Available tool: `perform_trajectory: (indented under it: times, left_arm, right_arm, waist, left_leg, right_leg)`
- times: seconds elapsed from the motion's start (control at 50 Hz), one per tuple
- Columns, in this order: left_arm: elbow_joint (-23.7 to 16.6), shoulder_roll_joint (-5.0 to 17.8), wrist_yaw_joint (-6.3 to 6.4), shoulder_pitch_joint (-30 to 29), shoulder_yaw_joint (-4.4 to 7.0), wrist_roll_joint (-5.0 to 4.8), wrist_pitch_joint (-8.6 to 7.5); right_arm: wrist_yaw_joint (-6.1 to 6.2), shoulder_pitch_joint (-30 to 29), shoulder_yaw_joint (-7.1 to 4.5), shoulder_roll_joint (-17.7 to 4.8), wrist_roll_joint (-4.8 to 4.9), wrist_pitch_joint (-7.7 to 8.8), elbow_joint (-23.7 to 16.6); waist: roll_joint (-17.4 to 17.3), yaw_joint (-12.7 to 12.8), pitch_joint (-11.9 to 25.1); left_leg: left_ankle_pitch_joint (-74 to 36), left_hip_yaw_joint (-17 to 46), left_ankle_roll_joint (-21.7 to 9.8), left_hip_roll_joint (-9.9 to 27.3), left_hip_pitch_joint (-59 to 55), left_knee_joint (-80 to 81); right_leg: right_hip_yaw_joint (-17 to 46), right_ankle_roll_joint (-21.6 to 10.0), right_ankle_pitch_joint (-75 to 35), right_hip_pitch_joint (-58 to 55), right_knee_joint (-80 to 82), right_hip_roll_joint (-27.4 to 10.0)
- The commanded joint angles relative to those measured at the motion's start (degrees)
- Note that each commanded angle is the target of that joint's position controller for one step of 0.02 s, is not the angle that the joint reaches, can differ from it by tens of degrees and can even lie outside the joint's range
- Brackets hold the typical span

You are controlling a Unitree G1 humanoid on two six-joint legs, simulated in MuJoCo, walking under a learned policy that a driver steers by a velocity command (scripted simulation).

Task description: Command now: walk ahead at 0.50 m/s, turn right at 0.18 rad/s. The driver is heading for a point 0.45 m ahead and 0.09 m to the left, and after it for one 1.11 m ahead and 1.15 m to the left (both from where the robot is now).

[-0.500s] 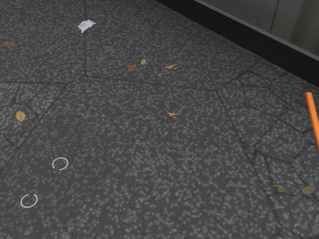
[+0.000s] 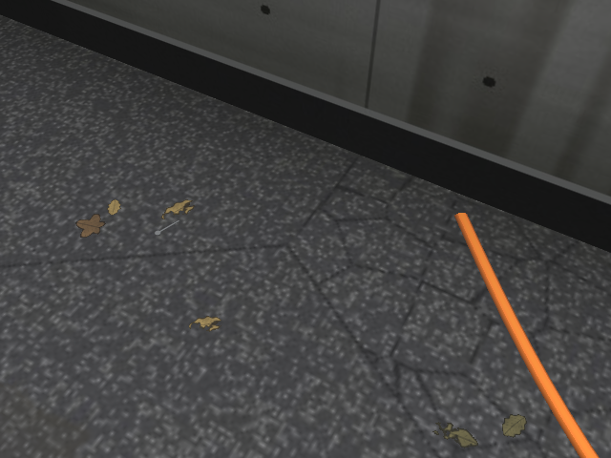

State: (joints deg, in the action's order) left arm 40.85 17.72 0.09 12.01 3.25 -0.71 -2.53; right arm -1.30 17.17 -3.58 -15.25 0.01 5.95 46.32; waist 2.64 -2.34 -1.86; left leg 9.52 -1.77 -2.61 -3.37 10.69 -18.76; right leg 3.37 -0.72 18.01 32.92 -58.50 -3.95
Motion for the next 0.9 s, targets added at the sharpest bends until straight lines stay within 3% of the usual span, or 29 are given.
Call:
perform_trajectory:
  times: [0.02, 0.08, 0.16, 0.2, 0.22, 0.24, 0.26, 0.28, 0.3, 0.32, 0.34, 0.36, 0.4, 0.48, 0.52, 0.58, 0.64, 0.7, 0.72, 0.74, 0.76, 0.78, 0.8, 0.82, 0.84, 0.88, 0.9]
  left_arm:
    - [-4.23, 1.0, -0.57, -1.12, -0.53, 0.62, -0.98]
    - [-5.32, 1.11, -1.2, -6.65, -0.93, 0.26, -1.65]
    - [-7.65, 2.7, -1.79, -12.18, -0.51, -0.2, -1.98]
    - [-7.61, 4.04, -1.92, -10.17, 0.2, -0.16, -2.35]
    - [-6.28, 5.46, -1.71, -5.3, 1.13, 0.04, -2.46]
    - [-4.14, 8.34, -1.16, 2.99, 2.62, 0.41, -2.44]
    - [-3.1, 13.38, -0.34, 13.27, 3.9, 1.32, -2.08]
    - [-2.46, 15.22, -0.66, 13.92, 4.04, 1.72, -1.53]
    - [-2.78, 9.48, -0.87, 12.5, 2.69, 1.16, -1.6]
    - [-2.74, 7.26, -0.87, 9.21, 1.89, 0.72, -1.84]
    - [-2.84, 5.69, -1.04, 5.5, 1.36, 0.93, -2.11]
    - [-2.7, 4.06, -1.22, 2.81, 1.03, 1.13, -2.45]
    - [-1.93, 3.01, -1.2, 0.66, 1.11, 1.6, -3.48]
    - [0.43, 4.44, -0.46, 1.15, 2.02, 1.77, -4.31]
    - [0.79, 5.31, 0.15, -0.03, 2.23, 1.8, -3.85]
    - [1.57, 7.07, 1.27, 1.12, 2.73, 1.3, -2.76]
    - [2.42, 8.64, 1.82, 2.33, 3.33, 0.03, -1.28]
    - [1.57, 10.04, 2.62, 0.24, 4.05, -1.28, 0.31]
    - [1.18, 9.06, 2.66, -0.37, 3.71, -1.43, 0.69]
    - [0.74, 6.95, 2.38, 2.92, 2.85, 0.31, 0.38]
    - [-0.44, 0.78, 1.37, 10.1, 0.91, 3.63, -0.07]
    - [-0.3, 4.82, 0.49, 9.11, 1.05, 1.77, -0.69]
    - [-1.5, 7.43, 0.37, 2.6, 1.84, -0.42, -0.61]
    - [-2.11, 6.93, 1.05, -0.13, 1.79, -0.1, -0.23]
    - [-1.65, 6.95, 1.84, -0.87, 1.94, 0.81, 0.47]
    - [-1.91, 7.06, 2.25, 0.25, 2.27, 1.39, 1.68]
    - [-1.72, 6.08, 2.34, 1.02, 2.08, 1.52, 1.85]
  right_arm:
    - [0.39, -3.94, -1.93, -9.17, 0.6, 0.93, -3.57]
    - [0.49, -1.82, -2.09, -10.64, 1.14, 0.25, -2.31]
    - [0.49, 2.67, -2.17, -11.76, 1.88, -0.87, 0.26]
    - [0.73, 2.87, -2.25, -12.53, 1.94, -1.71, 0.99]
    - [0.88, 2.22, -2.04, -12.41, 1.93, -1.97, 0.99]
    - [0.94, 2.4, -1.24, -10.43, 1.4, -1.93, 0.79]
    - [0.95, 2.54, 0.54, -5.9, -0.5, -1.65, -1.21]
    - [0.94, 9.34, 1.55, -2.09, 1.08, -0.75, -1.63]
    - [0.96, 5.72, -0.13, -8.87, 2.37, -0.56, -0.77]
    - [0.89, 1.56, -0.83, -10.46, 2.8, -0.52, -2.07]
    - [1.17, -0.17, -0.78, -9.55, 2.3, -0.83, -2.18]
    - [1.28, -0.72, -1.0, -8.83, 1.63, -1.35, -2.2]
    - [1.2, 0.93, -0.86, -6.52, 1.85, -2.73, -1.67]
    - [1.13, -2.62, -0.66, -4.56, 1.48, -4.02, -3.38]
    - [0.55, -5.24, -0.4, -3.93, 1.01, -3.82, -4.53]
    - [-0.85, -11.13, 0.3, -2.41, 0.29, -3.51, -7.11]
    - [-2.12, -12.56, -0.34, -3.94, 0.46, -3.92, -9.22]
    - [-2.63, -5.93, -2.31, -7.79, 0.21, -4.23, -8.9]
    - [-2.05, 0.55, -3.71, -10.24, 0.19, -4.08, -7.3]
    - [-0.53, 3.95, -5.14, -15.01, 0.1, -4.26, -7.15]
    - [0.46, 0.57, -5.26, -19.61, -0.61, -4.64, -9.08]
    - [-0.23, 0.64, -4.55, -17.17, -0.89, -4.45, -11.52]
    - [-0.55, -2.47, -3.91, -14.13, -0.34, -4.26, -12.22]
    - [-0.29, -5.57, -3.32, -11.77, 0.88, -4.33, -11.97]
    - [0.13, -7.85, -2.72, -9.98, 1.33, -4.66, -12.22]
    - [0.74, -9.82, -2.73, -9.96, -0.09, -5.16, -12.98]
    - [1.01, -10.04, -2.91, -10.34, -0.47, -5.22, -13.07]
  waist:
    - [-6.3, 1.5, 0.5]
    - [-5.89, -0.6, -0.06]
    - [-6.32, -1.85, -1.1]
    - [-6.78, 0.52, -0.33]
    - [-6.51, 3.64, 2.23]
    - [-5.46, 7.5, 7.72]
    - [3.05, 11.01, 17.41]
    - [16.96, 7.43, 23.37]
    - [8.38, 9.23, 17.35]
    - [6.22, 8.45, 10.41]
    - [3.21, 6.53, 7.22]
    - [3.33, 4.98, 4.43]
    - [3.93, 2.74, 3.29]
    - [0.67, 2.16, 0.56]
    - [0.39, 2.12, -1.02]
    - [0.16, 4.26, -1.28]
    - [1.2, 4.15, 0.14]
    - [2.35, -0.19, 4.45]
    - [0.23, -3.57, 7.8]
    - [-7.87, -4.29, 11.56]
    - [-19.6, 3.23, 17.62]
    - [-12.52, -0.52, 28.66]
    - [-7.02, -1.51, 21.72]
    - [-3.63, 0.05, 14.47]
    - [-2.72, 1.43, 10.27]
    - [-6.06, 3.85, 8.3]
    - [-6.86, 4.27, 8.63]
  left_leg:
    - [-7.62, 12.39, -11.34, 15.68, -0.71, 11.49]
    - [-9.61, 7.78, -9.48, 13.9, -0.22, 11.17]
    - [-9.79, 8.75, -7.83, 16.51, -5.18, 8.32]
    - [-13.55, 9.86, -6.57, 17.21, -6.78, 4.36]
    - [-20.05, 8.56, -5.27, 15.58, -5.85, -1.25]
    - [-21.51, 6.32, -3.38, 12.38, -1.64, -11.82]
    - [-3.64, 3.15, -0.5, 7.78, 9.67, -31.34]
    - [24.32, 4.86, 1.65, 1.13, 26.67, -47.14]
    - [22.81, 9.47, 1.58, 3.94, 32.04, -53.33]
    - [17.32, 8.58, 1.1, 6.19, 34.3, -53.54]
    - [12.64, 7.66, 1.43, 8.4, 32.19, -51.8]
    - [9.37, 7.74, 1.77, 9.77, 30.42, -49.24]
    - [5.68, 7.82, 2.4, 11.07, 25.68, -47.65]
    - [-1.35, 8.75, 3.54, 11.18, 29.44, -41.24]
    - [-6.93, 6.66, 3.83, 10.28, 27.73, -32.87]
    - [-13.44, 1.35, 3.43, 8.29, 22.62, -22.26]
    - [-10.58, 0.14, 1.67, 6.96, 21.63, -17.87]
    - [-3.5, -2.69, -1.7, 2.64, 13.24, -15.26]
    - [-8.41, -2.92, -3.56, 0.41, 4.39, -10.02]
    - [-31.19, 7.07, -6.74, 6.73, -8.86, -8.7]
    - [-55.59, 28.45, -17.89, 20.52, -25.17, -14.69]
    - [-40.03, 39.75, -23.22, 24.83, -26.75, -7.58]
    - [-29.32, 33.76, -20.31, 21.78, -21.25, -4.27]
    - [-21.09, 29.03, -16.84, 18.78, -13.65, -2.66]
    - [-16.99, 25.99, -14.75, 16.74, -6.27, -1.16]
    - [-15.38, 23.43, -13.29, 13.85, 3.29, 0.82]
    - [-17.67, 22.1, -13.18, 12.99, 4.97, 0.76]
  right_leg:
    - [0.36, 0.8, -7.75, 2.58, 9.57, -3.13]
    - [-1.88, 1.08, -16.67, -1.65, 19.81, -1.27]
    - [-2.13, -0.21, -16.49, -3.02, 26.05, 0.22]
    - [-2.75, -1.42, -13.69, -7.69, 29.15, 1.52]
    - [-3.84, -2.49, -13.47, -15.35, 31.31, 2.8]
    - [-2.86, -4.11, -13.9, -27.98, 30.88, 1.54]
    - [10.72, -7.87, -14.62, -44.25, 29.53, -11.51]
    - [34.24, -14.96, -0.73, -54.71, 37.74, -21.06]
    - [33.31, -13.3, 6.27, -49.84, 40.66, -18.95]
    - [24.68, -11.42, 4.55, -43.51, 41.58, -17.28]
    - [18.92, -10.46, -0.7, -37.13, 43.12, -14.89]
    - [13.95, -10.04, -5.14, -32.33, 45.06, -12.9]
    - [7.5, -9.79, -11.37, -27.13, 48.36, -11.35]
    - [-1.3, -10.31, -21.18, -26.78, 50.81, -11.39]
    - [-7.09, -9.33, -29.86, -25.94, 50.16, -9.8]
    - [-12.86, -8.07, -38.24, -25.85, 47.82, -8.84]
    - [-13.7, -7.1, -42.42, -31.66, 43.15, -10.77]
    - [-14.33, -4.96, -53.83, -33.96, 29.66, -10.7]
    - [-15.5, -2.87, -50.15, -31.65, 19.19, -7.99]
    - [-15.81, 1.18, -29.04, -20.5, 3.57, -3.9]
    - [-10.95, 5.27, 23.7, -0.43, -17.16, 6.0]
    - [1.67, 4.82, 23.94, 2.68, -23.77, 7.03]
    - [2.68, 3.58, 17.91, 5.89, -22.41, 4.72]
    - [1.91, 3.39, 12.93, 7.23, -18.03, 2.76]
    - [2.01, 3.61, 9.99, 5.58, -13.97, 1.16]
    - [1.87, 3.77, 6.83, -1.05, -8.88, 1.28]
    - [1.35, 4.14, 6.13, -2.52, -6.44, 1.84]
